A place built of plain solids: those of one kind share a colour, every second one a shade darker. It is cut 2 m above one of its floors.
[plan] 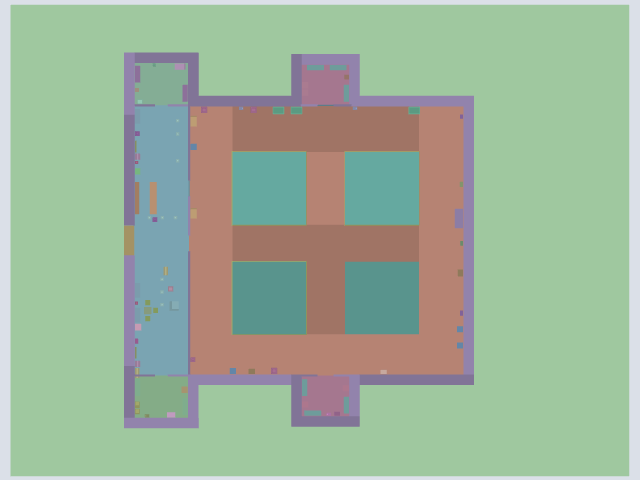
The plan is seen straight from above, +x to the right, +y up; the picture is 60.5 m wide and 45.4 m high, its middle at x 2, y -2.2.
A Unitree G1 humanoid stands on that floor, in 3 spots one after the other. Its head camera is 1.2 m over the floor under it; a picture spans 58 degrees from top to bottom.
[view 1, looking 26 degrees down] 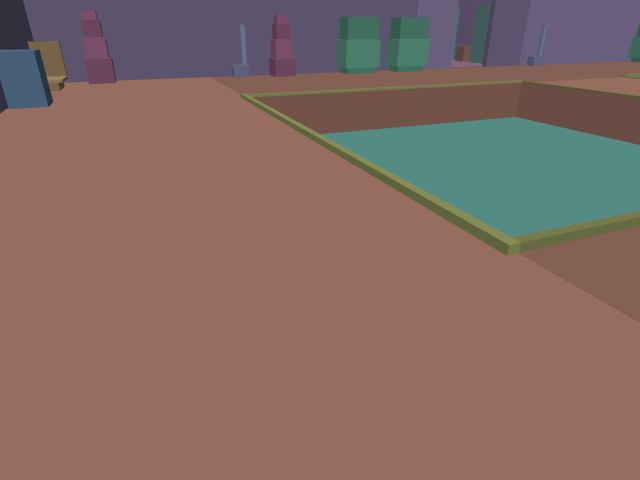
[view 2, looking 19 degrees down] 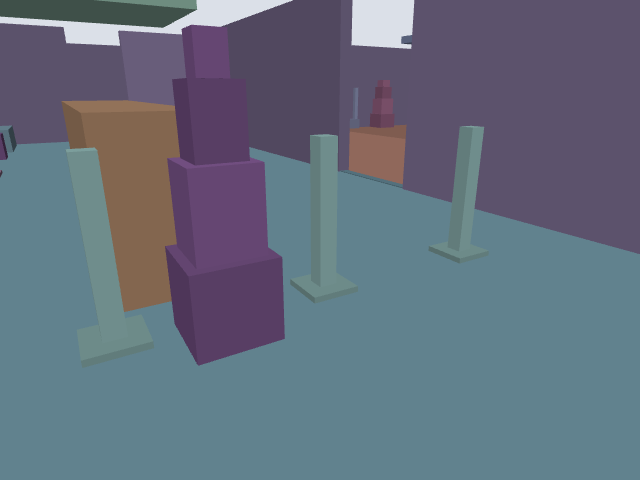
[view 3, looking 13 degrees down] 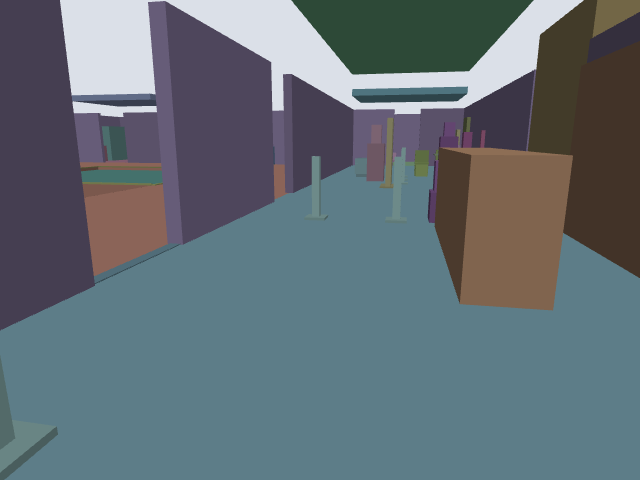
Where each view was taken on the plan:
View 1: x -8.23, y -2.52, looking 68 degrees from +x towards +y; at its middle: floor_gang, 2.74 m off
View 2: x -14.23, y -2.24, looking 59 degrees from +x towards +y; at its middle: post_foyer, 2.60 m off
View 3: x -13.01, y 6.49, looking -79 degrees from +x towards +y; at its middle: floor_foyer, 5.33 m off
